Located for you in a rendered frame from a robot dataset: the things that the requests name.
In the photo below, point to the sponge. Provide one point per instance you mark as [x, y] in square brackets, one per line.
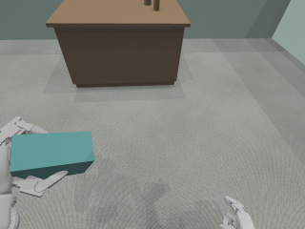
[43, 155]

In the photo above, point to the table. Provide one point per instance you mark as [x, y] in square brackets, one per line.
[120, 43]

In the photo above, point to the robot left forearm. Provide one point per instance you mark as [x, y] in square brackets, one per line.
[9, 217]

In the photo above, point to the right robot hand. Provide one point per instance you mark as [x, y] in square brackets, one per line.
[240, 220]

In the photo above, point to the left robot hand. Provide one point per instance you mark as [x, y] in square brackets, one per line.
[33, 186]

